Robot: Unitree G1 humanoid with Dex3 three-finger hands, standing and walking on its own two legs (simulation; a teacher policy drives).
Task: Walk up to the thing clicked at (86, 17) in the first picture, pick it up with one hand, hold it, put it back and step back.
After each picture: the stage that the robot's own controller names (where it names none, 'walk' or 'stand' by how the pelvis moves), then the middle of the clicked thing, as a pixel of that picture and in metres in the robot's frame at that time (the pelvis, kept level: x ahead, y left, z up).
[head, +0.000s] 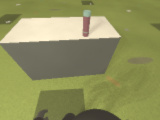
stand; (86, 24) +0.87 +0.07 +0.13
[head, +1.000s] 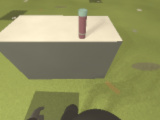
walk; (82, 25) +0.76 +0.12 +0.15
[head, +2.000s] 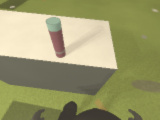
stand; (57, 41) +0.44 +0.24 +0.16
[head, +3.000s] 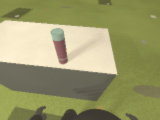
stand; (60, 48) +0.44 +0.21 +0.14
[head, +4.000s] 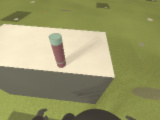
stand; (58, 52) +0.42 +0.22 +0.13
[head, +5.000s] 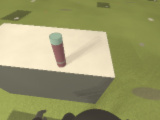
stand; (59, 52) +0.42 +0.22 +0.13
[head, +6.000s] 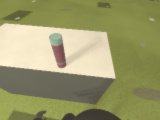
stand; (59, 53) +0.41 +0.22 +0.13
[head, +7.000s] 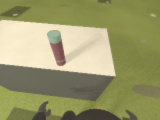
rise first; (58, 50) +0.42 +0.23 +0.13
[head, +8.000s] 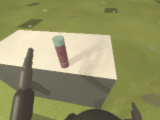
rise first; (62, 53) +0.42 +0.24 +0.13
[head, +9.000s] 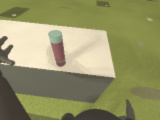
go down; (58, 51) +0.43 +0.21 +0.14
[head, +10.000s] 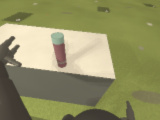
go down; (60, 52) +0.43 +0.22 +0.14
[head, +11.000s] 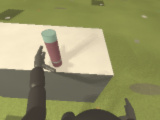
close in; (53, 51) +0.41 +0.23 +0.16
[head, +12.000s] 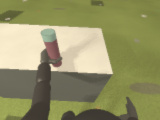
lift; (53, 50) +0.41 +0.23 +0.16
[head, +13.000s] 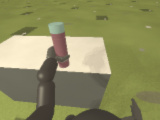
lift; (60, 47) +0.36 +0.18 +0.27
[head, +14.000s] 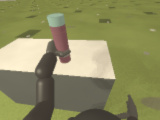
hold; (61, 41) +0.34 +0.17 +0.32
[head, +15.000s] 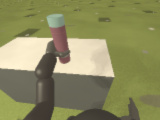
hold; (61, 42) +0.34 +0.17 +0.31
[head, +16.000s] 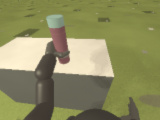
hold; (60, 42) +0.34 +0.17 +0.31
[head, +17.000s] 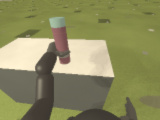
crouch; (61, 43) +0.36 +0.18 +0.30
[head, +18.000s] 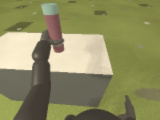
lower; (55, 31) +0.43 +0.21 +0.31
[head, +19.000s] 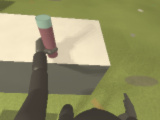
lower; (48, 39) +0.46 +0.24 +0.18
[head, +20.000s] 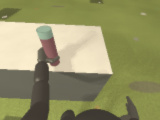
lower; (50, 49) +0.41 +0.24 +0.17
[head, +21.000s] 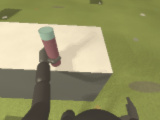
lower; (52, 49) +0.41 +0.23 +0.17
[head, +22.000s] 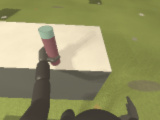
lower; (51, 48) +0.42 +0.24 +0.17
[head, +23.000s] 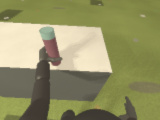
open; (52, 49) +0.42 +0.24 +0.17
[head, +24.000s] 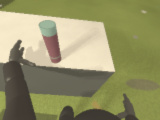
sink last; (52, 45) +0.42 +0.22 +0.17
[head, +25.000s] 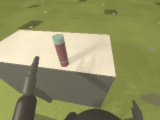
sink last; (61, 52) +0.43 +0.24 +0.15
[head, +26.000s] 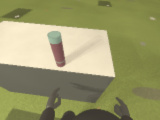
stand; (58, 51) +0.41 +0.23 +0.14
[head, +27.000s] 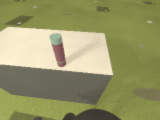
stand; (59, 52) +0.43 +0.23 +0.13
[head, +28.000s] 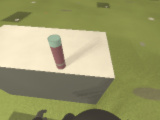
stand; (58, 54) +0.40 +0.23 +0.13
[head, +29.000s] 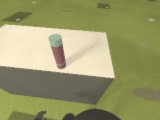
stand; (58, 54) +0.41 +0.22 +0.13
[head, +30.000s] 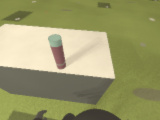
stand; (58, 54) +0.40 +0.22 +0.13
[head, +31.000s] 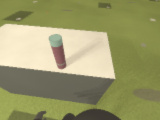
stand; (59, 54) +0.41 +0.22 +0.13
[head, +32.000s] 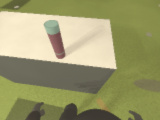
walk; (57, 42) +0.45 +0.23 +0.15
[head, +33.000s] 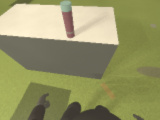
walk; (68, 22) +0.66 +0.20 +0.15
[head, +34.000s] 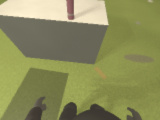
walk; (70, 5) +0.94 +0.25 +0.15
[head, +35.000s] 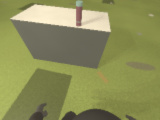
stand; (78, 14) +1.03 +0.19 +0.14
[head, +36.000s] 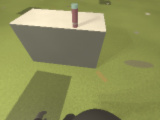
stand; (74, 16) +1.05 +0.21 +0.13
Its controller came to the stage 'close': yes
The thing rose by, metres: 0.21
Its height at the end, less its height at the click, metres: +0.00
